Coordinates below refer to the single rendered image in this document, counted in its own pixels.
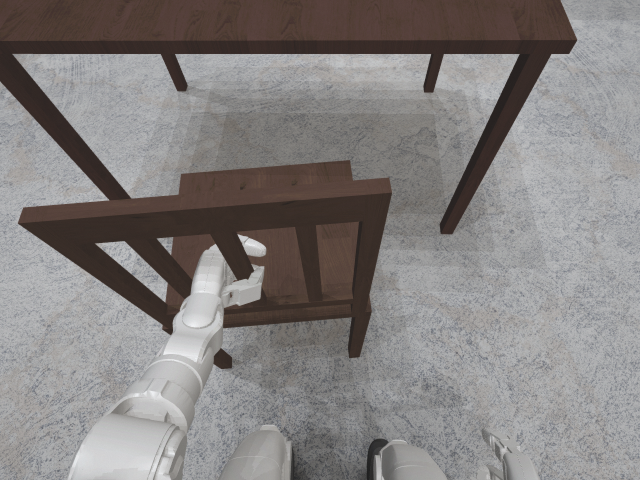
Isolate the chair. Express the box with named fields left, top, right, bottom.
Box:
left=18, top=160, right=392, bottom=369

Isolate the robot right hand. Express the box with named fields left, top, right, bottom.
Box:
left=470, top=427, right=540, bottom=480

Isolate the right robot foot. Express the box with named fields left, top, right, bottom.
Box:
left=367, top=439, right=389, bottom=480

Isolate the robot left hand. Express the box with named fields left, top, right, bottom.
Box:
left=190, top=234, right=266, bottom=308

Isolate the left robot upper arm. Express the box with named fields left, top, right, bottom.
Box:
left=71, top=413, right=187, bottom=480

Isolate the right robot thigh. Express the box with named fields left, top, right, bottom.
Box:
left=373, top=444, right=447, bottom=480

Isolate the table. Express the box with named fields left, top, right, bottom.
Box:
left=0, top=0, right=577, bottom=234

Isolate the left robot forearm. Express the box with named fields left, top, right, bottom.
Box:
left=67, top=293, right=224, bottom=480

